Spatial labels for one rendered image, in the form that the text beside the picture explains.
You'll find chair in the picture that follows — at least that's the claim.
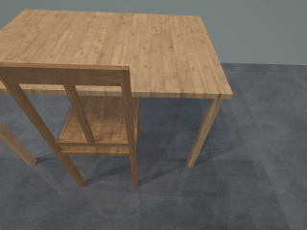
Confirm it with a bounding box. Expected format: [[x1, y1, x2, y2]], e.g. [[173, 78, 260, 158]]
[[0, 62, 141, 187]]

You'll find table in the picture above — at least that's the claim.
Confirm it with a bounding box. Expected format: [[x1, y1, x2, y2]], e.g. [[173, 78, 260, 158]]
[[0, 9, 233, 167]]

